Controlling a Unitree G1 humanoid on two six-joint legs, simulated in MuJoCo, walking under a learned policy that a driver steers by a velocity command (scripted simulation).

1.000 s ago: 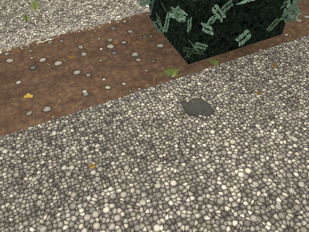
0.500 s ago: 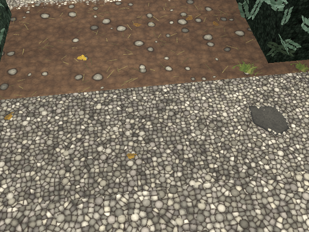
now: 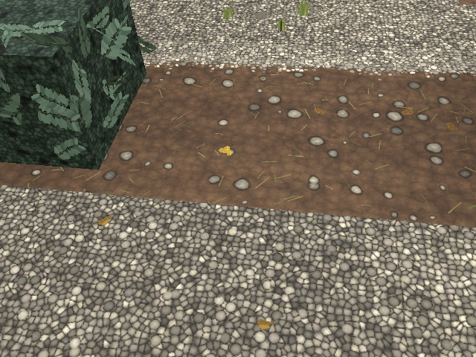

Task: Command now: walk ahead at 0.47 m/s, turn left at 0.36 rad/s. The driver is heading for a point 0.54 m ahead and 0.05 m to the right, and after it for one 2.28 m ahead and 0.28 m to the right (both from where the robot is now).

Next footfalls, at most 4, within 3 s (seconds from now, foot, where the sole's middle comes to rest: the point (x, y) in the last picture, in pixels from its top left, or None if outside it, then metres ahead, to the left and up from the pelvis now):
0.26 left None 0.26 0.16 -0.78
0.92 right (320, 353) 0.60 -0.16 -0.94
1.32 left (256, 305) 0.76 0.04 -0.94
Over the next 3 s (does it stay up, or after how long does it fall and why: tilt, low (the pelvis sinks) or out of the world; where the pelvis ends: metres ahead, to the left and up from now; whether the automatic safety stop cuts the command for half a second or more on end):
stays up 0.67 -0.02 -0.17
